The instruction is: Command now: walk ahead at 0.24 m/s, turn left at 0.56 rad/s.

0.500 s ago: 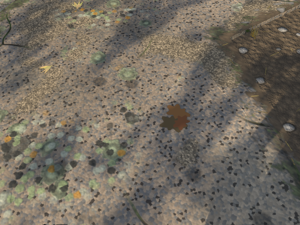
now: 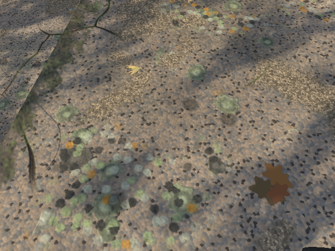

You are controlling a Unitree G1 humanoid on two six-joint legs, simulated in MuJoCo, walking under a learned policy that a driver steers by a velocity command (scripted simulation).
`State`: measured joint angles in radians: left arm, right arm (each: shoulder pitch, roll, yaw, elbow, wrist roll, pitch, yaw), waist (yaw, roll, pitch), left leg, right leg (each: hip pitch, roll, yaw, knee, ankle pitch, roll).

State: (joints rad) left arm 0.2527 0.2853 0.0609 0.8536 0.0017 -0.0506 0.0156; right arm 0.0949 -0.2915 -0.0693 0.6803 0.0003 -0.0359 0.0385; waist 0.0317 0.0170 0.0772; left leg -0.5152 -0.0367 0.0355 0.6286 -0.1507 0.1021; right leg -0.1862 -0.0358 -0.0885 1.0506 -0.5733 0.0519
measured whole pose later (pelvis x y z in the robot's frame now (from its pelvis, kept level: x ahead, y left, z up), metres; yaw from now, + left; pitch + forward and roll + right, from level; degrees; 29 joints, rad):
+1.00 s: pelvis +0.13 +0.00 +0.03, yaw -17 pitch +1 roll -1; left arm 0.18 0.34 0.10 0.74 -0.01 0.05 0.05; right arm 0.19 -0.25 -0.06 0.78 -0.01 0.00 -0.03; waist -0.02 -0.04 0.03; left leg -0.23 0.01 0.01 0.42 -0.22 0.02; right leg -0.48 0.05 0.13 1.04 -0.41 0.09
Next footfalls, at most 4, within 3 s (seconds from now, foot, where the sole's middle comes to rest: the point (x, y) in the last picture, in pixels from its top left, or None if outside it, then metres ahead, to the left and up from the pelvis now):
0.42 right None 0.19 -0.15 -0.75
0.78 left None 0.20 0.09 -0.75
1.14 right None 0.11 -0.15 -0.75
3.00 right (247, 231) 0.50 -0.26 -0.75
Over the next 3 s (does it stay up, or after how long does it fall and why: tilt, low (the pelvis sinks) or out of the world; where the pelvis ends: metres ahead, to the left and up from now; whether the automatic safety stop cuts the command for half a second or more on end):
stays up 0.36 -0.11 0.00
